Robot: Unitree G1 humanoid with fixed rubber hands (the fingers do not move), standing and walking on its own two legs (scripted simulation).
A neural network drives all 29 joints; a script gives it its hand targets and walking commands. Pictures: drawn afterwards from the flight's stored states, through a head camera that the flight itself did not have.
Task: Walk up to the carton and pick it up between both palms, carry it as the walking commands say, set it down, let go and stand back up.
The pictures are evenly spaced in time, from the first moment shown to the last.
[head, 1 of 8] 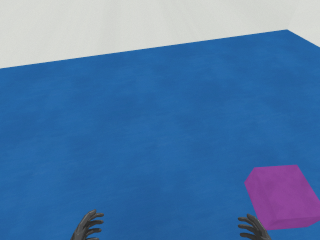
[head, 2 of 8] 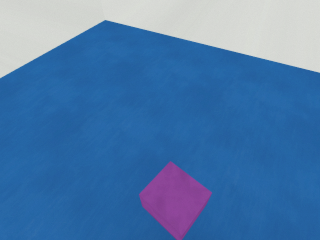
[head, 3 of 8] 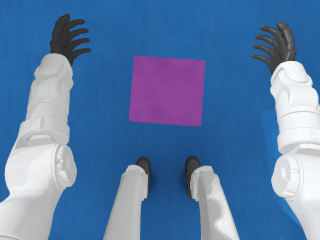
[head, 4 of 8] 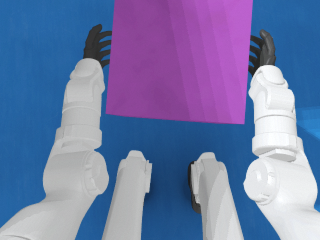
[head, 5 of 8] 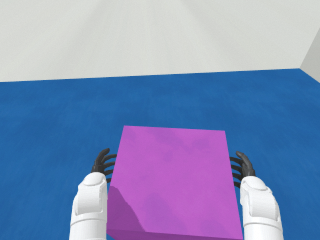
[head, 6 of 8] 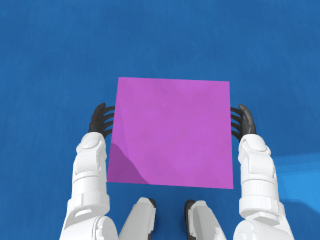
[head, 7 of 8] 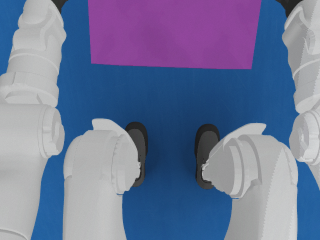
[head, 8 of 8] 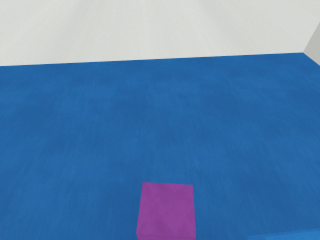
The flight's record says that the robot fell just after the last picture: no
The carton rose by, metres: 0.71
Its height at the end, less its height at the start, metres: +0.00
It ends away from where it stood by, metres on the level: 0.01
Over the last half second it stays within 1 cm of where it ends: yes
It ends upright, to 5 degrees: yes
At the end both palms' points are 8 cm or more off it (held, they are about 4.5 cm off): yes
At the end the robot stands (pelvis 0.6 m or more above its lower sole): yes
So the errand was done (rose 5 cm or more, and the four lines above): yes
